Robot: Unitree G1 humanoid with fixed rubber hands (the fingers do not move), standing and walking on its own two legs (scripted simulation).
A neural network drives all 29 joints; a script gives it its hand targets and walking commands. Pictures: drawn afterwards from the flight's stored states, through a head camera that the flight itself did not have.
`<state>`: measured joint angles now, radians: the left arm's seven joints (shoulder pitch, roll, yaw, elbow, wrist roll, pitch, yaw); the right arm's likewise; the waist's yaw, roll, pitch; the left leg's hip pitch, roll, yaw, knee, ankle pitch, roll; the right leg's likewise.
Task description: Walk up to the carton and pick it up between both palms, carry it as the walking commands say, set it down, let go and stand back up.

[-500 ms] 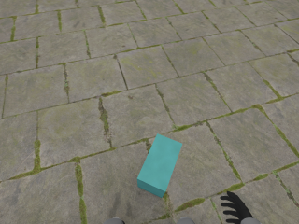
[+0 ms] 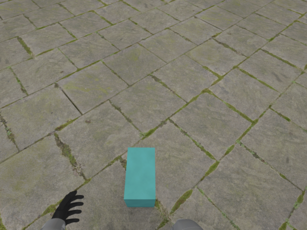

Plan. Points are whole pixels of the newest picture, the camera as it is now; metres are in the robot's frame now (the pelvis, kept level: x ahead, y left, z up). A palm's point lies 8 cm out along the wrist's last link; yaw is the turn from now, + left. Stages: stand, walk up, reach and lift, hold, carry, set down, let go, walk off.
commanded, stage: walk up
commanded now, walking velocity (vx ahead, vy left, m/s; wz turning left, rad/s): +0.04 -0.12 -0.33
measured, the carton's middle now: (141, 177) +0.45 +0.02 -0.67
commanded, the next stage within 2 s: stand in 1.70 s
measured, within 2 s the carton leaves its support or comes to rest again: neither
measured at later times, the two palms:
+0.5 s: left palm out of the picture +0.05 +0.20 -0.12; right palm out of the picture +0.09 -0.32 -0.12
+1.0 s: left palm out of the picture +0.06 +0.26 -0.14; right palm out of the picture +0.01 -0.22 -0.12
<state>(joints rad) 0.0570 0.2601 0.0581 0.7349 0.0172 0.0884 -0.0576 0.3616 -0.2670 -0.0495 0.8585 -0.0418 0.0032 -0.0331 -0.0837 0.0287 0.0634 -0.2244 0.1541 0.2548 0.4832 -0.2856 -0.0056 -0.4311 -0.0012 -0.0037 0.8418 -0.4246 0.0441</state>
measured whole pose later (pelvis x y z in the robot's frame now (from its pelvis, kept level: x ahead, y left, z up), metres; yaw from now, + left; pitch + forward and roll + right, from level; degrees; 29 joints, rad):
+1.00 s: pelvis -0.01 +0.03 +0.00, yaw -4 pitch +0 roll -2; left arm 0.24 0.22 0.02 0.95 0.02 0.05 0.02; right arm 0.27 -0.19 0.00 0.96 -0.03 0.00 -0.02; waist -0.02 -0.03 0.00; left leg -0.16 0.00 0.08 0.38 -0.22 0.06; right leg -0.18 0.01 0.01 0.51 -0.33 0.01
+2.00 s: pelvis -0.02 +0.00 +0.00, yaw -3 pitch -1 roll -1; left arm 0.27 0.17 0.01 1.07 0.01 -0.02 0.04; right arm 0.29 -0.17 -0.01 1.13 -0.02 0.00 -0.04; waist -0.01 0.00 0.02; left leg -0.17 0.02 0.07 0.42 -0.23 0.02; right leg -0.09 0.04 -0.03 0.36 -0.25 -0.03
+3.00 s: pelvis -0.13 +0.02 -0.09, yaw +0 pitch +23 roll -2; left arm -0.80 0.17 0.21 0.83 0.03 0.44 0.06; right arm -0.74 -0.08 -0.21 0.76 -0.01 0.42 -0.11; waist -0.03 0.01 0.12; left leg -1.14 -0.01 0.02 1.00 -0.25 0.04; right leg -1.08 0.02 -0.03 1.02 -0.34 0.00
